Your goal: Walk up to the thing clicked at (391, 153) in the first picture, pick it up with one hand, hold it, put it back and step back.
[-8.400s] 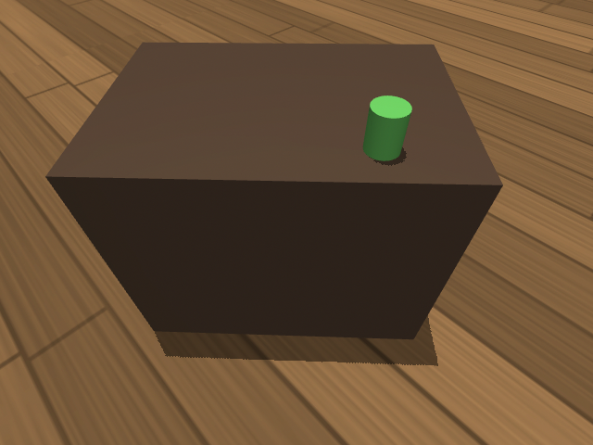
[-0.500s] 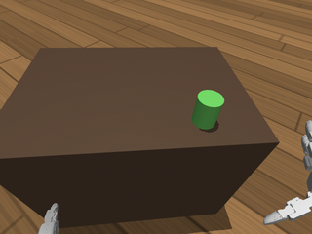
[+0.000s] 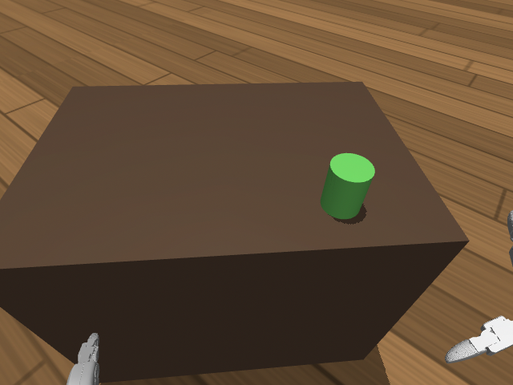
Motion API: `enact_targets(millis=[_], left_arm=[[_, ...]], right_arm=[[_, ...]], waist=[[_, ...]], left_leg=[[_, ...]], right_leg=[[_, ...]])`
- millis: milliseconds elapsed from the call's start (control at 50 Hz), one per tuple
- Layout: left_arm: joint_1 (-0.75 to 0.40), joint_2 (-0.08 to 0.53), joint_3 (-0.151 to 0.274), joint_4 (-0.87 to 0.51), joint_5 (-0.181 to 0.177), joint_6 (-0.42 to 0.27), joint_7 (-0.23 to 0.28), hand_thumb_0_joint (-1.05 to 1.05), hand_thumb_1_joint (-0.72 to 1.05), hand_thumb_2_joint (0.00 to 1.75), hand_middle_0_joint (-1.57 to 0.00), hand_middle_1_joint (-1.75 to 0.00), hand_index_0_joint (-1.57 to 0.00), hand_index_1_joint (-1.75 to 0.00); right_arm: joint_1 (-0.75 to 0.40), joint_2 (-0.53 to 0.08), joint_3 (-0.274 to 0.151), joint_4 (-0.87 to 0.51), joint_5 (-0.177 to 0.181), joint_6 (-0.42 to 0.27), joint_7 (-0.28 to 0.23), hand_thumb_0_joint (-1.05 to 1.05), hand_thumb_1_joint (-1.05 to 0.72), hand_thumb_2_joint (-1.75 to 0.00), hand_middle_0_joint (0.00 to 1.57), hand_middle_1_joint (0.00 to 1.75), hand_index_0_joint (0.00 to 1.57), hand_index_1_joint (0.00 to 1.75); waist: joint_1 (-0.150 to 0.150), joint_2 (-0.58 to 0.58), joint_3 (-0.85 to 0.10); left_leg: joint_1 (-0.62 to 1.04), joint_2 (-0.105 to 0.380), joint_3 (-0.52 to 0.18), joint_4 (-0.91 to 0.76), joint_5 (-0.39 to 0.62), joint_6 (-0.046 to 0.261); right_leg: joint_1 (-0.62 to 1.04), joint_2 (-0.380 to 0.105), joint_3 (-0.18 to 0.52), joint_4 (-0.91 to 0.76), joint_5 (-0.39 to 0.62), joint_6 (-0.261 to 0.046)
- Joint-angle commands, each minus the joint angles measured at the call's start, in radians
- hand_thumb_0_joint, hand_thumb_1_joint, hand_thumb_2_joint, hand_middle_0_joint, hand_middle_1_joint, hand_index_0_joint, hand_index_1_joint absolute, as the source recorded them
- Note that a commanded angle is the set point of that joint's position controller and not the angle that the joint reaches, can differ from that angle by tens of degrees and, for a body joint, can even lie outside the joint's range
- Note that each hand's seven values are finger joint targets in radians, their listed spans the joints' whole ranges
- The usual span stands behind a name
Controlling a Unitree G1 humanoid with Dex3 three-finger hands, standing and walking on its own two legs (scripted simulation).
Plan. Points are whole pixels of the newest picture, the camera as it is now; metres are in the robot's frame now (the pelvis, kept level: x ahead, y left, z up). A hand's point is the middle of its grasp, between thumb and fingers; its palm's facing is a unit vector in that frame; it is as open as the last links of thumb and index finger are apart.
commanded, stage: go down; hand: right
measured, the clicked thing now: (345, 186) +0.47 -0.19 +0.03
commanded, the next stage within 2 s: none
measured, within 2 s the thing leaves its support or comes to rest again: neither
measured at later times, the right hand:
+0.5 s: hand (501, 209) +0.29 -0.33 +0.16, palm faces +0.17 +0.98 -0.05, open 17.7 cm
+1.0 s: hand (499, 181) +0.34 -0.35 +0.17, palm faces +0.16 +0.99 +0.00, open 17.7 cm
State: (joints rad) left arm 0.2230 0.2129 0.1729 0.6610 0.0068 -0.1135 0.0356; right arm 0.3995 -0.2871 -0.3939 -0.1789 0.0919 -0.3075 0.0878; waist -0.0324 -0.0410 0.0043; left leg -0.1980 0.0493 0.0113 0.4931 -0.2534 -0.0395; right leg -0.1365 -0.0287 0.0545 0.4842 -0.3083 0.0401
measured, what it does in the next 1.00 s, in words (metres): stands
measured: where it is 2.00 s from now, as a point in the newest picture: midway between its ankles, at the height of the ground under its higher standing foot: outside the picture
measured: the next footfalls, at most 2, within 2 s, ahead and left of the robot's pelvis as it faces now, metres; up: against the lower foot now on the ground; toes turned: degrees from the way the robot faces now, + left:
none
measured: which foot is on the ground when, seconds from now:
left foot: down 0.00-1.00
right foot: down 0.00-1.00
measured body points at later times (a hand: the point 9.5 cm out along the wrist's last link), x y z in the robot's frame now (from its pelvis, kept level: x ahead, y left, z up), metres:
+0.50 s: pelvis +0.00 -0.01 +0.00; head -0.02 +0.00 +0.45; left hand +0.15 +0.26 -0.08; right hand +0.28 -0.38 +0.16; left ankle +0.01 +0.14 -0.74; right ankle -0.03 -0.15 -0.74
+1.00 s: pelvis -0.01 +0.00 -0.01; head +0.00 +0.00 +0.44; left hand +0.14 +0.26 -0.08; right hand +0.33 -0.40 +0.17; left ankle +0.01 +0.14 -0.74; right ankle -0.03 -0.15 -0.74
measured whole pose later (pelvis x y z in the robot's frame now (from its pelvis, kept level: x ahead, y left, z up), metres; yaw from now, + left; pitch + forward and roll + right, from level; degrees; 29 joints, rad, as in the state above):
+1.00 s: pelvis -0.01 +0.00 -0.01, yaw +0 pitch +4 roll +1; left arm 0.24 0.26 -0.03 0.68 0.00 -0.24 0.19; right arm -0.50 -0.71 -0.59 0.83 0.25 0.00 0.54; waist 0.03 -0.02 -0.06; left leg -0.37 0.04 0.01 0.54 -0.24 -0.04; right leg -0.34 -0.04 0.06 0.59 -0.32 0.04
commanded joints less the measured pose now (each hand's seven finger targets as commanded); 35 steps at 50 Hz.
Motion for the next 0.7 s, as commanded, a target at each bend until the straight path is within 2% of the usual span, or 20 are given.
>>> enact_targets(millis=[0,40,60,100,160,180,200,220,240,260,280,340,380,420,500,540,580,600,620,680], left_arm=[[-0.108,0.166,0.056,-0.196,-0.006,-0.06,0.025,0.0,-0.53,0.04,-0.05,-0.05,-0.05,-0.05],[-0.092,0.152,0.05,-0.148,-0.006,-0.052,0.035,0.0,-0.53,0.03,-0.05,-0.05,-0.05,-0.04],[-0.08,0.173,0.064,-0.153,-0.008,-0.052,0.045,0.0,-0.54,0.04,-0.05,-0.05,-0.05,-0.04],[-0.12,0.177,0.06,-0.149,-0.018,-0.053,0.059,0.0,-0.54,0.03,-0.05,-0.04,-0.05,-0.04],[-0.16,0.115,-0.025,-0.137,-0.03,-0.066,0.079,0.0,-0.54,0.03,-0.05,-0.04,-0.05,-0.04],[-0.152,0.11,-0.033,-0.103,-0.033,-0.072,0.087,0.0,-0.53,0.03,-0.05,-0.04,-0.05,-0.04],[-0.158,0.078,-0.074,-0.08,-0.035,-0.075,0.091,0.0,-0.53,0.03,-0.05,-0.04,-0.05,-0.04],[-0.148,0.087,-0.09,-0.098,-0.037,-0.08,0.1,0.0,-0.53,0.03,-0.05,-0.04,-0.05,-0.04],[-0.157,0.093,-0.104,-0.108,-0.034,-0.086,0.106,0.0,-0.53,0.03,-0.05,-0.04,-0.05,-0.04],[-0.141,0.118,-0.092,-0.096,-0.033,-0.091,0.112,0.0,-0.53,0.03,-0.05,-0.05,-0.05,-0.04],[-0.13,0.118,-0.108,-0.101,-0.032,-0.094,0.118,0.0,-0.53,0.03,-0.05,-0.05,-0.05,-0.04],[-0.071,0.218,-0.032,-0.1,-0.029,-0.105,0.135,0.0,-0.53,0.03,-0.05,-0.05,-0.05,-0.05],[-0.061,0.212,-0.04,-0.093,-0.03,-0.111,0.133,0.0,-0.54,0.03,-0.05,-0.05,-0.05,-0.05],[-0.075,0.177,-0.077,-0.086,-0.034,-0.118,0.127,0.0,-0.54,0.04,-0.05,-0.05,-0.05,-0.05],[-0.125,0.141,-0.132,-0.101,-0.031,-0.134,0.122,0.0,-0.55,0.05,-0.05,-0.05,-0.05,-0.06],[-0.122,0.18,-0.106,-0.108,-0.027,-0.141,0.129,0.0,-0.55,0.04,-0.05,-0.05,-0.05,-0.06],[-0.132,0.212,-0.09,-0.148,-0.024,-0.149,0.136,0.0,-0.54,0.04,-0.05,-0.06,-0.05,-0.05],[-0.085,0.245,-0.056,-0.146,-0.025,-0.148,0.142,0.0,-0.55,0.04,-0.05,-0.06,-0.05,-0.06],[-0.077,0.224,-0.082,-0.133,-0.025,-0.149,0.143,0.0,-0.54,0.04,-0.05,-0.06,-0.05,-0.05],[-0.065,0.205,-0.092,-0.15,-0.023,-0.157,0.154,0.0,-0.54,0.04,-0.05,-0.06,-0.05,-0.05]], right_arm=[[-0.163,-0.266,-0.171,-0.172,0.034,-0.062,0.012,0.0,0.59,-0.04,0.03,0.06,0.04,0.06],[-0.233,-0.273,-0.188,-0.131,0.061,-0.045,0.03,0.0,0.6,-0.04,0.03,0.06,0.04,0.06],[-0.261,-0.277,-0.195,-0.092,0.078,-0.029,0.044,0.0,0.59,-0.05,0.02,0.06,0.04,0.06],[-0.345,-0.303,-0.209,-0.04,0.114,0.001,0.079,0.0,0.59,-0.04,0.03,0.05,0.04,0.05],[-0.495,-0.343,-0.198,0.048,0.152,0.061,0.163,0.0,0.58,-0.04,0.03,0.05,0.04,0.05],[-0.52,-0.372,-0.203,0.094,0.162,0.081,0.194,0.0,0.56,-0.03,0.04,0.05,0.05,0.05],[-0.562,-0.383,-0.196,0.115,0.169,0.098,0.221,0.0,0.57,-0.03,0.04,0.05,0.05,0.05],[-0.575,-0.432,-0.22,0.17,0.17,0.116,0.244,0.0,0.59,-0.03,0.03,0.05,0.04,0.05],[-0.607,-0.445,-0.221,0.192,0.175,0.127,0.268,0.0,0.59,-0.03,0.03,0.05,0.04,0.05],[-0.645,-0.464,-0.227,0.211,0.185,0.14,0.287,0.0,0.58,-0.04,0.03,0.05,0.04,0.05],[-0.681,-0.492,-0.247,0.228,0.194,0.156,0.304,0.0,0.58,-0.04,0.03,0.05,0.04,0.05],[-0.748,-0.567,-0.301,0.328,0.229,0.199,0.346,0.0,0.58,-0.04,0.03,0.05,0.04,0.05],[-0.778,-0.552,-0.282,0.376,0.237,0.23,0.366,0.0,0.56,-0.04,0.03,0.05,0.04,0.05],[-0.848,-0.543,-0.245,0.416,0.234,0.252,0.387,0.0,0.6,-0.05,0.02,0.06,0.03,0.06],[-0.901,-0.562,-0.236,0.487,0.228,0.29,0.408,0.0,0.61,-0.05,0.02,0.06,0.04,0.06],[-0.936,-0.588,-0.24,0.479,0.224,0.296,0.413,0.0,0.61,-0.06,0.02,0.06,0.03,0.06],[-0.99,-0.644,-0.275,0.482,0.224,0.296,0.411,0.0,0.61,-0.05,0.02,0.06,0.03,0.06],[-1.012,-0.682,-0.298,0.492,0.23,0.298,0.413,0.0,0.6,-0.06,0.02,0.06,0.03,0.06],[-1.052,-0.686,-0.296,0.515,0.231,0.298,0.412,0.0,0.61,-0.05,0.02,0.06,0.03,0.06],[-1.125,-0.734,-0.304,0.533,0.208,0.275,0.399,0.0,0.58,-0.05,0.03,0.05,0.04,0.05]], waist=[[0.006,0.01,-0.094],[0.013,0.0,-0.099],[0.028,0.03,-0.105],[0.028,0.021,-0.078],[0.03,0.023,-0.086],[0.033,0.016,-0.092],[0.026,0.005,-0.115],[0.027,0.011,-0.142],[0.028,0.007,-0.161],[0.032,-0.004,-0.183],[0.022,-0.018,-0.21],[0.03,-0.026,-0.24],[0.022,-0.057,-0.212],[0.018,-0.07,-0.177],[0.003,-0.054,-0.16],[0.007,-0.057,-0.198],[0.005,-0.045,-0.259],[0.016,-0.05,-0.296],[0.018,-0.044,-0.276],[0.028,-0.072,-0.289]], left_leg=[[0.066,-0.043,0.056,-0.066,0.219,0.011],[0.063,-0.037,0.054,-0.064,0.242,0.01],[0.056,-0.042,0.059,-0.064,0.248,0.009],[0.035,-0.037,0.056,-0.083,0.188,0.009],[0.022,-0.026,0.042,-0.098,0.147,0.007],[0.015,-0.021,0.031,-0.1,0.15,0.004],[0.016,-0.019,0.031,-0.094,0.168,0.005],[0.024,-0.02,0.033,-0.088,0.204,0.006],[0.031,-0.022,0.037,-0.079,0.222,0.007],[0.03,-0.024,0.042,-0.068,0.254,0.01],[0.044,-0.026,0.048,-0.059,0.279,0.013],[0.046,-0.031,0.06,-0.044,0.324,0.016],[0.028,-0.035,0.063,-0.04,0.301,0.022],[-0.001,-0.047,0.068,-0.041,0.249,0.031],[-0.004,-0.05,0.064,-0.05,0.185,0.036],[-0.001,-0.05,0.058,-0.04,0.202,0.036],[0.014,-0.053,0.057,-0.03,0.217,0.038],[0.025,-0.052,0.053,-0.028,0.242,0.038],[0.012,-0.054,0.052,-0.029,0.224,0.038],[0.006,-0.052,0.044,-0.025,0.219,0.041]], right_leg=[[-0.04,0.045,-0.067,-0.066,0.248,-0.033],[-0.028,0.048,-0.064,-0.058,0.262,-0.034],[-0.027,0.043,-0.057,-0.062,0.268,-0.035],[-0.042,0.045,-0.056,-0.073,0.201,-0.038],[-0.053,0.05,-0.053,-0.071,0.162,-0.048],[-0.056,0.052,-0.054,-0.063,0.163,-0.052],[-0.05,0.052,-0.052,-0.06,0.181,-0.052],[-0.04,0.052,-0.054,-0.055,0.213,-0.052],[-0.035,0.049,-0.051,-0.053,0.23,-0.05],[-0.028,0.049,-0.049,-0.049,0.255,-0.048],[-0.02,0.049,-0.048,-0.047,0.282,-0.044],[-0.007,0.045,-0.043,-0.04,0.342,-0.039],[-0.019,0.042,-0.043,-0.042,0.342,-0.032],[-0.051,0.027,-0.037,-0.048,0.337,-0.026],[-0.1,0.022,-0.037,-0.048,0.267,-0.031],[-0.088,0.023,-0.038,-0.04,0.283,-0.032],[-0.074,0.022,-0.035,-0.025,0.305,-0.031],[-0.058,0.024,-0.036,-0.017,0.323,-0.032],[-0.067,0.021,-0.034,-0.015,0.306,-0.034],[-0.07,0.023,-0.039,-0.009,0.288,-0.035]])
